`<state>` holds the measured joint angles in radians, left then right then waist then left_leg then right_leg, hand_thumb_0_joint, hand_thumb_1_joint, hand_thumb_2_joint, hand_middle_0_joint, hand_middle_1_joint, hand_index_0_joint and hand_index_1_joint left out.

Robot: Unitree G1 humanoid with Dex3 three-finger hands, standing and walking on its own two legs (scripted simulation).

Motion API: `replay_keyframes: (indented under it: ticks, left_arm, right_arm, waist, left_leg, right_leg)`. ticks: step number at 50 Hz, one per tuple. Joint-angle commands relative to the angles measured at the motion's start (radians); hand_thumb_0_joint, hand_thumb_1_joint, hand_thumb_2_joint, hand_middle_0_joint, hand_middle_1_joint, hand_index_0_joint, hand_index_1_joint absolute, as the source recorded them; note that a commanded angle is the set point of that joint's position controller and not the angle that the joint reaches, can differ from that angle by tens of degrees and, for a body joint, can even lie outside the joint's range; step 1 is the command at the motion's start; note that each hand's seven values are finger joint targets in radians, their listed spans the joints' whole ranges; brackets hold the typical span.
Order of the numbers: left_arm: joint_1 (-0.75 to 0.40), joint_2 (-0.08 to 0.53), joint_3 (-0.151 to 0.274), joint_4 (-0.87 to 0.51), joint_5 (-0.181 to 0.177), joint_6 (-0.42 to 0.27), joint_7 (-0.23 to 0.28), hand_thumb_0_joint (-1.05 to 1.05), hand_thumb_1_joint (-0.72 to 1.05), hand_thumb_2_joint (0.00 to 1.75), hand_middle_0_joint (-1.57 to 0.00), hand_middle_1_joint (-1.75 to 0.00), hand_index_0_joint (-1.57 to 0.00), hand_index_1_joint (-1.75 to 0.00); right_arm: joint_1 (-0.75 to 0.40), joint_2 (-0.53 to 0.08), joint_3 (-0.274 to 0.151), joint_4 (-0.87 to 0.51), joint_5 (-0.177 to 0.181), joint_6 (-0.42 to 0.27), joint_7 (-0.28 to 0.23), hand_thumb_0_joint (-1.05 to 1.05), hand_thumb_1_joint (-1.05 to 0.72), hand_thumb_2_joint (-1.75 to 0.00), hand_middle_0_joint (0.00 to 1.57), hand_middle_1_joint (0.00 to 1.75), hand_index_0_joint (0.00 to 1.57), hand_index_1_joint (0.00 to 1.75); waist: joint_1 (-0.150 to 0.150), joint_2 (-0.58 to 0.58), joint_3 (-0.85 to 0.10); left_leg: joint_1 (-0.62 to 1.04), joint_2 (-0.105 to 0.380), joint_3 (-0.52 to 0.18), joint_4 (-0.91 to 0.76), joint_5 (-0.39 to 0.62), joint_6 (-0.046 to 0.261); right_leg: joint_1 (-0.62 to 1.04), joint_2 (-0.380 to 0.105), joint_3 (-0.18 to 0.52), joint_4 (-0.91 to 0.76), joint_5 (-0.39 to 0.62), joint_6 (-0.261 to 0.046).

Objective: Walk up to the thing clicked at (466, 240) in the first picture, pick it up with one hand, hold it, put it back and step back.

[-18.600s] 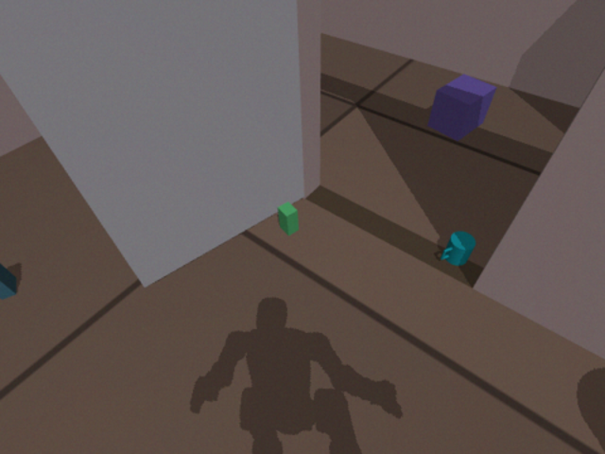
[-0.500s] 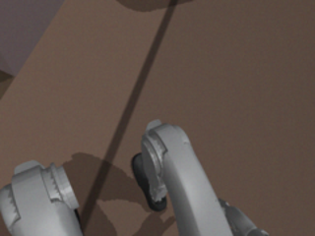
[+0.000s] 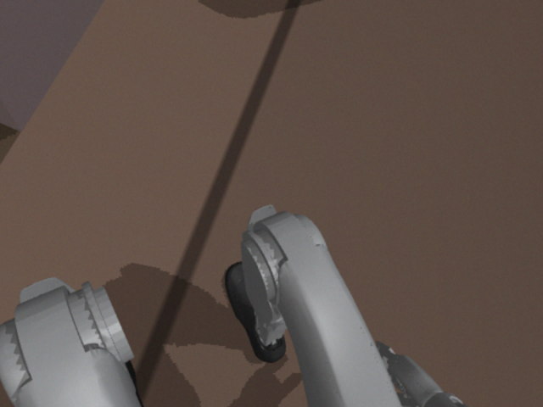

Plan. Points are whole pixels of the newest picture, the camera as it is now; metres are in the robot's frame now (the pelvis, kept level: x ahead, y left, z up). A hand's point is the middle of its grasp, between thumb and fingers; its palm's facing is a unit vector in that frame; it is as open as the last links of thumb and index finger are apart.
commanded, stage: close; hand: left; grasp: from above
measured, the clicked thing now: out of the picture +0.47 +0.36 -0.26
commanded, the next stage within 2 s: settle in 0.40 s
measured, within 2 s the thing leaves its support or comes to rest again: leaves its support in 0.98 s
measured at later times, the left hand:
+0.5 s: hand out of the picture +0.47 +0.37 -0.22, palm faces -0.43 -0.14 -0.89, open 12.1 cm
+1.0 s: hand out of the picture +0.47 +0.37 -0.21, palm faces -0.42 -0.13 -0.90, open 12.0 cm
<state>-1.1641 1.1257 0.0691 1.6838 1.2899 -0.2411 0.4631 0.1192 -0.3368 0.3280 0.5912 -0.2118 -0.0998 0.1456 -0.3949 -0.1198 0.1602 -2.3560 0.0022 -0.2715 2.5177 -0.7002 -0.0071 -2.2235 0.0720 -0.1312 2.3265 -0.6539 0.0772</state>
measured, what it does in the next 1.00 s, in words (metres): stands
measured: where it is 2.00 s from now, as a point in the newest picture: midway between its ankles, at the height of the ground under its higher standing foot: (198, 365)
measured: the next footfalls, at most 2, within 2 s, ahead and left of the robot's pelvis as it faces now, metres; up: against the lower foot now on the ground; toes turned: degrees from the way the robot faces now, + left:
none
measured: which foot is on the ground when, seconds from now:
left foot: down 0.00-1.00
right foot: down 0.00-1.00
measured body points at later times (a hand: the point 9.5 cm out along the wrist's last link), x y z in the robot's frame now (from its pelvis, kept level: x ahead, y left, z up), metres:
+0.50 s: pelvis +0.00 +0.00 +0.00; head +0.28 +0.14 +0.33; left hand +0.49 +0.37 -0.17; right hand +0.06 -0.25 -0.05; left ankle +0.06 +0.13 -0.28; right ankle +0.12 -0.13 -0.28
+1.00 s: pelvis +0.01 +0.00 +0.01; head +0.28 +0.14 +0.34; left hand +0.48 +0.37 -0.16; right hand +0.08 -0.26 -0.05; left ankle +0.06 +0.13 -0.28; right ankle +0.12 -0.13 -0.28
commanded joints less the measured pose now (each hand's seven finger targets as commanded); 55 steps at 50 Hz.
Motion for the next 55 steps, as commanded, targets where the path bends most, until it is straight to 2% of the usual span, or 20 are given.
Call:
replay_keyframes:
  ticks: [1,6,11,13,15,22,24,25,27,31,33,37,40,43,45,47,49,50,52,55]
  left_arm:
    - [-0.225,0.213,0.013,-0.121,-0.007,-0.002,0.023,0.0,0.03,1.03,-0.39,-1.21,-0.43,-1.17]
    - [-0.202,0.196,-0.001,-0.083,-0.016,0.005,0.017,0.0,0.06,1.04,-0.41,-1.21,-0.46,-1.16]
    - [-0.203,0.205,0.001,-0.105,-0.017,0.004,0.02,0.0,0.09,1.07,-0.44,-1.22,-0.48,-1.18]
    - [-0.212,0.194,0.001,-0.108,-0.012,0.007,0.018,0.0,0.11,1.06,-0.46,-1.21,-0.5,-1.17]
    - [-0.203,0.169,-0.011,-0.084,-0.021,0.011,0.016,0.0,0.13,1.08,-0.47,-1.22,-0.51,-1.18]
    - [-0.189,0.178,-0.006,-0.072,-0.02,0.013,0.014,0.0,0.19,1.08,-0.51,-1.23,-0.55,-1.19]
    - [-0.227,0.203,0.006,-0.13,-0.022,0.011,0.019,0.0,0.2,1.1,-0.53,-1.23,-0.56,-1.19]
    - [-0.186,0.189,-0.006,-0.082,-0.019,0.019,0.015,0.0,0.22,1.1,-0.54,-1.22,-0.58,-1.19]
    - [-0.19,0.174,-0.011,-0.084,-0.029,0.017,0.014,0.0,0.12,1.13,-0.52,-1.23,-0.55,-1.2]
    - [-0.209,0.205,0.008,-0.118,-0.025,0.024,0.004,0.0,0.08,1.12,-0.5,-1.21,-0.53,-1.18]
    - [-0.246,0.23,0.026,-0.189,-0.021,0.023,0.005,0.0,0.09,1.11,-0.5,-1.23,-0.53,-1.19]
    - [-0.201,0.207,0.039,-0.192,-0.018,0.039,-0.008,0.0,0.1,1.12,-0.51,-1.22,-0.54,-1.18]
    - [-0.231,0.252,0.076,-0.311,-0.015,0.044,-0.019,0.0,0.14,1.14,-0.55,-1.21,-0.58,-1.18]
    - [-0.213,0.225,0.076,-0.408,-0.02,0.048,-0.04,0.0,0.2,1.15,-0.6,-1.21,-0.62,-1.18]
    - [-0.198,0.233,0.111,-0.482,-0.029,0.051,-0.049,0.0,0.27,1.13,-0.64,-1.19,-0.66,-1.16]
    - [-0.199,0.243,0.144,-0.604,-0.048,0.052,-0.062,0.0,0.34,1.12,-0.69,-1.16,-0.72,-1.13]
    - [-0.181,0.219,0.141,-0.666,-0.063,0.06,-0.083,0.0,0.38,1.1,-0.71,-1.15,-0.75,-1.11]
    - [-0.188,0.198,0.139,-0.689,-0.068,0.065,-0.093,0.0,0.4,1.08,-0.72,-1.14,-0.75,-1.1]
    - [-0.205,0.164,0.122,-0.71,-0.082,0.078,-0.111,0.0,0.43,1.08,-0.75,-1.12,-0.79,-1.09]
    - [-0.239,0.107,0.09,-0.696,-0.092,0.097,-0.143,0.0,0.53,1.1,-0.82,-1.12,-0.86,-1.08]
  right_arm:
    - [0.195,-0.336,-0.104,0.002,-0.003,0.003,-0.014,0.0,-0.9,-0.9,0.2,0.3,0.2,0.3]
    - [0.197,-0.318,-0.093,0.012,-0.006,0.002,-0.014,0.0,-0.9,-0.9,0.2,0.3,0.2,0.3]
    - [0.187,-0.327,-0.099,0.004,-0.007,0.005,-0.019,0.0,-0.9,-0.9,0.2,0.3,0.2,0.3]
    - [0.198,-0.329,-0.1,0.011,-0.006,0.005,-0.016,0.0,-0.9,-0.9,0.2,0.3,0.2,0.3]
    - [0.194,-0.327,-0.093,0.013,-0.002,0.005,-0.015,0.0,-0.9,-0.9,0.2,0.3,0.2,0.3]
    - [0.184,-0.325,-0.088,0.0,-0.005,0.006,-0.016,0.0,-0.9,-0.9,0.2,0.3,0.2,0.3]
    - [0.19,-0.334,-0.096,0.007,-0.007,0.008,-0.018,0.0,-0.9,-0.9,0.2,0.3,0.2,0.3]
    - [0.184,-0.318,-0.09,0.0,-0.004,0.006,-0.015,0.0,-0.9,-0.9,0.2,0.3,0.2,0.3]
    - [0.193,-0.323,-0.09,0.009,-0.008,0.01,-0.015,0.0,-0.92,-0.9,0.2,0.3,0.2,0.3]
    - [0.202,-0.325,-0.101,0.006,-0.002,0.012,-0.016,0.0,-0.92,-0.9,0.2,0.3,0.2,0.3]
    - [0.207,-0.328,-0.108,0.008,-0.003,0.014,-0.018,0.0,-0.92,-0.9,0.2,0.3,0.2,0.3]
    - [0.201,-0.326,-0.119,0.003,0.003,0.016,-0.012,0.0,-0.92,-0.9,0.2,0.3,0.2,0.3]
    - [0.201,-0.322,-0.142,-0.001,0.009,0.022,-0.013,0.0,-0.92,-0.9,0.2,0.3,0.2,0.3]
    - [0.203,-0.32,-0.16,-0.011,0.014,0.023,-0.006,0.0,-0.92,-0.9,0.2,0.3,0.2,0.3]
    - [0.216,-0.334,-0.187,-0.016,0.024,0.028,-0.004,0.0,-0.91,-0.9,0.2,0.3,0.2,0.3]
    - [0.22,-0.327,-0.213,-0.022,0.031,0.033,0.001,0.0,-0.91,-0.9,0.2,0.3,0.2,0.3]
    - [0.22,-0.313,-0.232,-0.021,0.044,0.042,0.007,0.0,-0.91,-0.9,0.2,0.3,0.2,0.3]
    - [0.226,-0.308,-0.244,-0.022,0.049,0.045,0.009,0.0,-0.91,-0.9,0.2,0.3,0.2,0.3]
    - [0.229,-0.287,-0.254,-0.01,0.061,0.054,0.011,0.0,-0.9,-0.9,0.2,0.3,0.2,0.3]
    - [0.238,-0.279,-0.266,0.001,0.069,0.069,0.004,0.0,-0.9,-0.9,0.2,0.3,0.2,0.3]
  waist:
    - [-0.041,0.516,-0.605]
    - [-0.054,0.478,-0.59]
    - [-0.043,0.489,-0.603]
    - [-0.046,0.52,-0.613]
    - [-0.063,0.48,-0.583]
    - [-0.051,0.492,-0.564]
    - [-0.042,0.508,-0.605]
    - [-0.043,0.497,-0.585]
    - [-0.058,0.489,-0.597]
    - [-0.04,0.509,-0.614]
    - [-0.025,0.551,-0.666]
    - [-0.018,0.562,-0.661]
    - [0.022,0.629,-0.756]
    - [0.037,0.675,-0.788]
    - [0.057,0.689,-0.817]
    - [0.083,0.755,-0.91]
    - [0.095,0.744,-0.938]
    - [0.082,0.739,-0.936]
    - [0.088,0.712,-0.942]
    - [0.07,0.675,-0.91]
  left_leg:
    - [0.515,0.041,0.09,-0.274,0.202,0.008]
    - [0.477,0.039,0.106,-0.267,0.189,0.02]
    - [0.493,0.041,0.096,-0.281,0.169,0.014]
    - [0.525,0.043,0.087,-0.275,0.209,0.008]
    - [0.492,0.042,0.089,-0.263,0.198,0.013]
    - [0.494,0.041,0.089,-0.278,0.179,0.009]
    - [0.505,0.041,0.093,-0.276,0.19,0.01]
    - [0.49,0.038,0.1,-0.275,0.179,0.014]
    - [0.502,0.042,0.09,-0.281,0.185,0.012]
    - [0.5,0.039,0.099,-0.278,0.188,0.011]
    - [0.539,0.039,0.102,-0.282,0.216,0.006]
    - [0.556,0.039,0.1,-0.27,0.242,0.002]
    - [0.576,0.035,0.125,-0.276,0.25,0.002]
    - [0.622,0.033,0.13,-0.277,0.304,-0.005]
    - [0.654,0.024,0.127,-0.283,0.347,-0.012]
    - [0.725,0.022,0.133,-0.299,0.384,-0.017]
    - [0.729,0.023,0.145,-0.3,0.389,-0.01]
    - [0.728,0.02,0.148,-0.304,0.393,-0.01]
    - [0.708,0.02,0.161,-0.311,0.366,0.0]
    - [0.694,0.017,0.163,-0.331,0.326,0.005]
  right_leg:
    - [0.296,0.019,-0.14,-0.174,0.221,-0.098]
    - [0.344,0.025,-0.128,-0.193,0.219,-0.089]
    - [0.323,0.023,-0.135,-0.189,0.203,-0.094]
    - [0.299,0.019,-0.142,-0.175,0.225,-0.098]
    - [0.292,0.021,-0.14,-0.183,0.221,-0.096]
    - [0.29,0.019,-0.136,-0.186,0.204,-0.099]
    - [0.306,0.019,-0.136,-0.185,0.216,-0.099]
    - [0.315,0.02,-0.129,-0.189,0.206,-0.097]
    - [0.321,0.021,-0.135,-0.188,0.21,-0.095]
    - [0.319,0.017,-0.13,-0.188,0.212,-0.099]
    - [0.324,0.017,-0.129,-0.184,0.23,-0.102]
    - [0.287,0.016,-0.132,-0.179,0.231,-0.11]
    - [0.335,0.015,-0.116,-0.186,0.241,-0.113]
    - [0.308,0.01,-0.115,-0.178,0.269,-0.121]
    - [0.292,0.002,-0.114,-0.177,0.289,-0.128]
    - [0.302,-0.005,-0.105,-0.174,0.308,-0.13]
    - [0.3,-0.005,-0.094,-0.181,0.312,-0.129]
    - [0.31,-0.009,-0.088,-0.187,0.321,-0.128]
    - [0.298,-0.006,-0.078,-0.198,0.308,-0.126]
    - [0.278,-0.009,-0.076,-0.227,0.278,-0.124]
